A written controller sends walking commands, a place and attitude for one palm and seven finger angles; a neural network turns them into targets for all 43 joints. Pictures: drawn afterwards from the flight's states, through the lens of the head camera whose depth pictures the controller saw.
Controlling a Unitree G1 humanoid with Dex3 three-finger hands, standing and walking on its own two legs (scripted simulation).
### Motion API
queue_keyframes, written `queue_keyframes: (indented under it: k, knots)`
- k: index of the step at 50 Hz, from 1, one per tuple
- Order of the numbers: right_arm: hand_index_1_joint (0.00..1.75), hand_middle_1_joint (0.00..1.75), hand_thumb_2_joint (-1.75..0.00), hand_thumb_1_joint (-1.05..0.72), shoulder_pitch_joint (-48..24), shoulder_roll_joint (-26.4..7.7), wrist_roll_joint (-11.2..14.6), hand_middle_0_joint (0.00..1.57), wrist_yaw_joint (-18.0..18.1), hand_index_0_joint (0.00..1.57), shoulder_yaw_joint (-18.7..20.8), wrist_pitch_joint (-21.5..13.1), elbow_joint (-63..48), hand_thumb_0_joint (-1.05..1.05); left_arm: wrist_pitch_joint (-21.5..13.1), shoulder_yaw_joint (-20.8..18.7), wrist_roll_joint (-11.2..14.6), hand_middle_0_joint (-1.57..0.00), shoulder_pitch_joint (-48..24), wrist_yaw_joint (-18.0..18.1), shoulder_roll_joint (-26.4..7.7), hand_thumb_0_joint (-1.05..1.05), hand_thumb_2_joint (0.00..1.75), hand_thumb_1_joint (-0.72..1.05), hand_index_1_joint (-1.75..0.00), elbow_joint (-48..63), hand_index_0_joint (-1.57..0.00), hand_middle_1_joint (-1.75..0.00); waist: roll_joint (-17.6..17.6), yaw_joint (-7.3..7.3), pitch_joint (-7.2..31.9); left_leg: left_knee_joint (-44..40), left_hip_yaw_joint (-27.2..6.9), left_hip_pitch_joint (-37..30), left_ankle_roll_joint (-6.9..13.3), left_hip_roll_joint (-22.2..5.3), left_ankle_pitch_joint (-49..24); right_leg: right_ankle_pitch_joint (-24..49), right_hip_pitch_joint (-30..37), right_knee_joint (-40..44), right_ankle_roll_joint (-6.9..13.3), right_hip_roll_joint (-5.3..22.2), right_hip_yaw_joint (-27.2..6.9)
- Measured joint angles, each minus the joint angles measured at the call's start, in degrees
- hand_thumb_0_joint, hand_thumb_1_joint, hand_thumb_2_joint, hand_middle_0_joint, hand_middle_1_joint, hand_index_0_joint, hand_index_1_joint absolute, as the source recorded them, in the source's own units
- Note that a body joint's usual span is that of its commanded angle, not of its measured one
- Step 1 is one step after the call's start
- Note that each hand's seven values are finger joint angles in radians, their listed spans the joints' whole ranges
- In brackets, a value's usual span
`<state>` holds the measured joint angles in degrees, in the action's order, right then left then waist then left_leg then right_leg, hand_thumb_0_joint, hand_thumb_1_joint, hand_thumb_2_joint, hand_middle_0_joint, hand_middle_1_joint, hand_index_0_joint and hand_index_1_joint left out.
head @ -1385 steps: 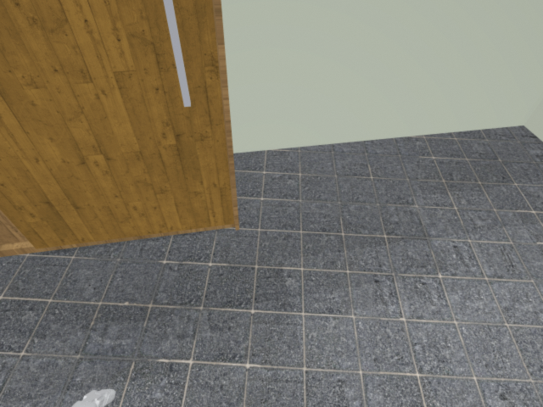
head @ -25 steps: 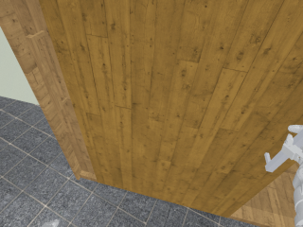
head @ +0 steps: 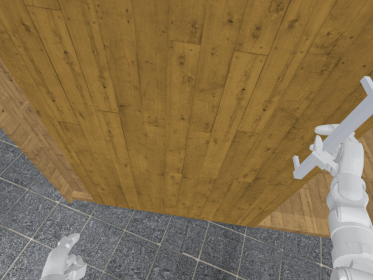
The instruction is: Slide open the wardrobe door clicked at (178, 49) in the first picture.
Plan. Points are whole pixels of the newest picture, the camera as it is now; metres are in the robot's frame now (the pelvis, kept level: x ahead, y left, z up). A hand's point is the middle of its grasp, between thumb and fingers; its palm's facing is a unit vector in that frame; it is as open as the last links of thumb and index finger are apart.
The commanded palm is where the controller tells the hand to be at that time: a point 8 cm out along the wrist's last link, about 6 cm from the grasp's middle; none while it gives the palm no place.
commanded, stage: stop walking and hold the door there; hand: right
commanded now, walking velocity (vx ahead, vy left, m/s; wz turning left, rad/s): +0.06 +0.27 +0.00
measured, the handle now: (326, 137) +0.42 -0.28 +0.09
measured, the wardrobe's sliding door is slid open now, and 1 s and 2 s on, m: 0.67 0.67 0.67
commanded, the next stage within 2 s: loosen the grip on the handle in 0.76 s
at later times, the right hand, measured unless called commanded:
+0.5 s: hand (314, 156) +0.38 -0.26 +0.07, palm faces +0.23 +0.95 -0.20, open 5.2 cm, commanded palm +0.35 -0.29 +0.05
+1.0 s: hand (320, 153) +0.38 -0.26 +0.08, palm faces +0.22 +0.97 -0.13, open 5.9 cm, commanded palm +0.34 -0.30 +0.07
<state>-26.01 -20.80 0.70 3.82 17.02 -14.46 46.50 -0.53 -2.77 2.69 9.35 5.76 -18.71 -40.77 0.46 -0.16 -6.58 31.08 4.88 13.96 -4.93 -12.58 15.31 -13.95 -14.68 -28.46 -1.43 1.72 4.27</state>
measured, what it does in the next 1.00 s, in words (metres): steps on the spot: right foot, then left foot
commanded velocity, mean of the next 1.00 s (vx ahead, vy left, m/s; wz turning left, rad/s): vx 0.03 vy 0.05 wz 0.00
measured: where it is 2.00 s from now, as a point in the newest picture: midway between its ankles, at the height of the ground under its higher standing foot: outside the picture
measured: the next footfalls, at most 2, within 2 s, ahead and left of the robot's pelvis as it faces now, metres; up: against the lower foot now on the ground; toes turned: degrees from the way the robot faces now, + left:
right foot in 0.02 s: +0.06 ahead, -0.18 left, +0.00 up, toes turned -5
left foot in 0.20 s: +0.04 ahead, +0.07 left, +0.00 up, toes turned +3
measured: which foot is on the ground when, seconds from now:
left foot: down 0.00-0.04, up 0.06-0.18, down 0.20-1.00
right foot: up 0.00-0.00, down 0.02-1.00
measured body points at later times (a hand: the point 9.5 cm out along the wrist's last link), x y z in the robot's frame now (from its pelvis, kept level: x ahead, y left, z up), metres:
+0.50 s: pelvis +0.00 -0.05 +0.00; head +0.02 -0.04 +0.44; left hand +0.09 +0.20 -0.13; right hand +0.36 -0.30 +0.08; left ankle +0.00 +0.07 -0.74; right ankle +0.02 -0.17 -0.74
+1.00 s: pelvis -0.02 -0.05 -0.01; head +0.00 -0.05 +0.44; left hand +0.12 +0.20 -0.10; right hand +0.36 -0.31 +0.09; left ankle +0.00 +0.07 -0.74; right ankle +0.02 -0.17 -0.74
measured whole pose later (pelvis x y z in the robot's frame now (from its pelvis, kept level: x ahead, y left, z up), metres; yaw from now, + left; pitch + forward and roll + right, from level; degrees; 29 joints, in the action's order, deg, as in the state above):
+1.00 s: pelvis -0.02 -0.05 -0.01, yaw +0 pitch +2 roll +0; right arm -30.0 -17.1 1.3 -0.3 14.4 -9.9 46.3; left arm -7.1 0.0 1.2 14.4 1.2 -13.4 -39.2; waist -1.0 -0.5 0.5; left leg 31.6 2.8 18.5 0.2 -1.7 14.8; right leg -11.9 -19.8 -30.2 -0.4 2.5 4.3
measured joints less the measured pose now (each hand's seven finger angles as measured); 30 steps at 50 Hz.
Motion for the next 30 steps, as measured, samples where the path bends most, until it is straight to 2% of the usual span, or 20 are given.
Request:
queue_keyframes:
  k: [1, 2, 3, 5, 7, 10, 12, 13, 16, 18, 23, 30]
  knots:
    - [1.4, 1.39, -0.81, -0.68, -0.33, 0.93, 0.18, 0.45, 0.24, 0.45, -1.08, 0.18, -1.57, -0.21, 0.09, -0.13, 0.05, -0.2, -0.25, 0.18, -0.22, 0.0, 0.89, 0.91, -0.3, 0.73, -0.2, -0.3, 0.48, 0.19, -0.14, 1.67, 0.05, 0.92, -0.53, -0.3, 0.56, 4.76, 1.27, 2.65, 0.19, 0.95, 0.67]
    - [1.4, 1.4, -0.82, -0.69, -0.84, 1.57, 0.29, 0.45, 0.54, 0.45, -2.24, 0.38, -3.19, -0.2, 0.11, -0.37, 0.06, -0.2, -0.84, 0.34, 0.03, 0.0, 0.89, 0.91, -0.3, 1.1, -0.2, -0.3, 0.34, 0.49, -0.59, 3.9, -0.32, 2.2, -0.52, -0.83, 1.32, 5.27, 1.34, 2.94, -0.78, 0.97, 1.2]
    - [1.4, 1.4, -0.82, -0.7, -1.53, 1.83, 0.41, 0.45, 0.82, 0.45, -3.4, 0.64, -4.46, -0.19, 0.19, -0.5, 0.09, -0.2, -1.59, 0.27, 0.97, 0.0, 0.89, 0.91, -0.3, 1.27, -0.2, -0.3, -0.61, 1.06, -1.4, 6.38, -1.88, 3.53, 0.63, -0.9, 3.22, 4.17, 0.57, 1.29, -1.03, 0.4, 1.78]
    - [1.4, 1.4, -0.82, -0.71, -2.75, 2.38, 1.02, 0.45, 1.71, 0.42, -4.98, 1.71, -6.23, -0.18, 0.24, 0.16, 0.08, -0.2, -2.36, -0.25, 3.16, 0.0, 0.89, 0.91, -0.3, 2.1, -0.2, -0.3, -1.3, 1.59, -2.21, 13.0, -3.55, 6.32, 2.43, 1.58, 9.71, 2.24, -1.03, -1.06, -0.53, 0.28, 1.95]
    - [1.4, 1.4, -0.81, -0.73, -3.38, 2.65, 1.2, 0.45, 2.27, 0.38, -5.76, 2.87, -7.4, -0.16, -0.05, 1.67, 0.0, -0.2, -2.46, -0.84, 5.52, 0.0, 0.89, 0.91, -0.3, 2.77, -0.2, -0.3, -1.1, 1.12, -2.53, 16.1, -2.87, 7.33, 3.58, 5.1, 12.1, 2.19, -1.96, -1.46, 0.03, 0.66, 1.06]
    - [1.4, 1.4, -0.81, -0.75, -4.65, 2.83, 1.62, 0.46, 2.59, 0.34, -6.99, 4.37, -7.66, -0.14, -0.58, 4.29, -0.23, -0.2, -1.07, -1.81, 8.51, 0.0, 0.89, 0.91, -0.3, 3.26, -0.2, -0.3, -1.49, 1.58, -2.27, 8.53, -0.77, 4.71, 4.72, 9.08, 10.16, 2.28, -3.04, -2.46, 0.0, 0.86, 0.49]
    - [1.4, 1.4, -0.8, -0.76, -5.19, 3.33, 1.71, 0.46, 2.55, 0.32, -7.04, 4.75, -7.0, -0.14, -0.81, 5.73, -0.51, -0.2, -0.39, -2.16, 8.98, 0.0, 0.89, 0.91, -0.3, 2.91, -0.2, -0.3, 0.17, 1.22, -2.67, 4.47, -0.45, 3.0, 5.99, 10.78, 1.43, 1.3, -3.63, -4.48, -0.16, 1.7, -0.45]
    - [1.4, 1.4, -0.8, -0.76, -5.05, 3.52, 1.71, 0.46, 2.29, 0.32, -6.91, 4.6, -6.33, -0.14, -0.77, 6.16, -0.55, -0.2, 0.04, -2.19, 9.05, 0.0, 0.89, 0.91, -0.3, 2.41, -0.21, -0.3, 1.18, 0.93, -2.49, 3.72, -0.07, 2.47, 6.34, 11.33, 0.25, 0.68, -3.74, -5.09, 0.14, 2.18, -0.87]
    - [1.4, 1.4, -0.8, -0.75, -4.21, 3.61, 2.08, 0.46, 1.59, 0.34, -7.6, 3.71, -4.46, -0.13, -0.71, 6.62, -0.5, -0.2, 2.23, -1.92, 9.29, 0.0, 0.89, 0.91, -0.3, 0.47, -0.21, -0.3, 1.23, 0.9, -0.63, 2.43, -0.35, 1.85, 6.52, 11.53, 0.95, -2.63, -3.69, -5.47, 1.13, 1.6, -1.55]
    - [1.4, 1.4, -0.81, -0.75, -3.46, 4.11, 2.08, 0.46, 1.21, 0.35, -8.02, 2.84, -4.17, -0.13, -0.99, 6.53, -0.7, -0.21, 3.82, -1.59, 8.59, 0.0, 0.89, 0.91, -0.3, -0.74, -0.21, -0.3, 0.98, 1.0, 0.26, 2.02, -0.49, 1.22, 6.14, 11.51, 1.26, 1.35, -2.65, -3.61, 0.93, 1.44, -1.64]
    - [1.4, 1.4, -0.81, -0.74, -1.23, 4.57, 2.01, 0.46, 0.51, 0.38, -8.91, 0.79, -3.21, -0.13, -0.93, 4.84, -0.72, -0.2, 6.46, -0.64, 6.02, 0.01, 0.89, 0.91, -0.3, -2.3, -0.21, -0.3, 0.38, 0.98, 2.41, 0.43, -1.28, 0.06, 5.12, 11.03, 1.09, 0.15, -1.38, -2.51, 0.82, 0.97, -0.76]
    - [1.4, 1.4, -0.82, -0.73, 0.34, 4.59, 2.25, 0.46, 0.68, 0.41, -9.03, 0.58, -4.7, -0.13, -1.56, 2.87, -0.36, -0.2, 5.87, -0.19, 3.68, 0.01, 0.89, 0.91, -0.3, -1.57, -0.2, -0.3, 0.24, 0.85, 2.4, -0.64, -1.84, -0.55, 4.83, 11.05, 0.58, 0.3, -0.68, -1.77, 1.09, 0.95, -0.16]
